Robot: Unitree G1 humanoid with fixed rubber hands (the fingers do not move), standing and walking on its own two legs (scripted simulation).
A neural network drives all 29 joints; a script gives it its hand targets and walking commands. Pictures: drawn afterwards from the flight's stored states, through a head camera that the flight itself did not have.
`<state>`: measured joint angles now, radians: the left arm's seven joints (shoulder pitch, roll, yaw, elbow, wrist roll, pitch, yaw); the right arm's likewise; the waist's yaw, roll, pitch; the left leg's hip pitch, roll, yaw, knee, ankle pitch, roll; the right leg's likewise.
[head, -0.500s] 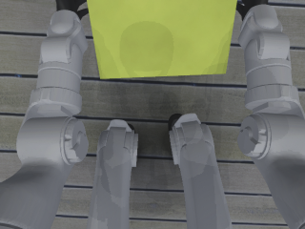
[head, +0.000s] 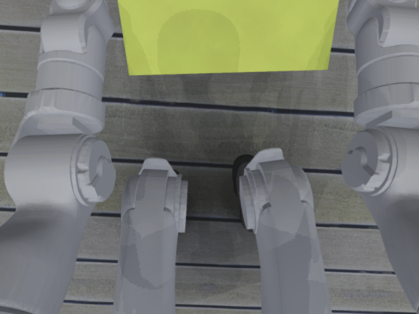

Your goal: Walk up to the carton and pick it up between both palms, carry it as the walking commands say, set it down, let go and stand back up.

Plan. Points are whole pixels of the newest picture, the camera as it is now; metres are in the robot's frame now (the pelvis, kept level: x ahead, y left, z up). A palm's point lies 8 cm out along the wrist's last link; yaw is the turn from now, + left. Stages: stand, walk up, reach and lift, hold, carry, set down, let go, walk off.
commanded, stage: set down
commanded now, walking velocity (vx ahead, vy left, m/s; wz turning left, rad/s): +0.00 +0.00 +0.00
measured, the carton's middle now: out of the picture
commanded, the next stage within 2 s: none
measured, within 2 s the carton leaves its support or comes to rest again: rests again in 0.82 s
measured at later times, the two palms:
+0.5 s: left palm out of the picture +0.58 +0.12 -0.15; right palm out of the picture +0.55 -0.25 -0.14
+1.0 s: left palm out of the picture +0.58 +0.12 -0.16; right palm out of the picture +0.56 -0.25 -0.15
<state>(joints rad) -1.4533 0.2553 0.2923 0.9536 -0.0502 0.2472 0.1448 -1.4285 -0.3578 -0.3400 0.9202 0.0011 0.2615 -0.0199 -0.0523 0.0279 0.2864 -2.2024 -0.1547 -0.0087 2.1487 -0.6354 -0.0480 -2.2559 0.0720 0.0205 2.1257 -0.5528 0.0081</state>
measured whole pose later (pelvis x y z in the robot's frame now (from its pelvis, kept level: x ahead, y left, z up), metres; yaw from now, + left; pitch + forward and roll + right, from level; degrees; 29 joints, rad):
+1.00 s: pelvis +0.02 +0.00 -0.01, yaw +1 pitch +43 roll +1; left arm -1.41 0.21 0.40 0.90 0.03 0.17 0.07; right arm -1.39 -0.34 -0.44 0.89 -0.04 0.20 0.06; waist -0.06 0.03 0.24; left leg -2.26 -0.14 0.00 2.19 -0.68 -0.03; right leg -2.31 0.04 0.00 2.17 -0.61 -0.01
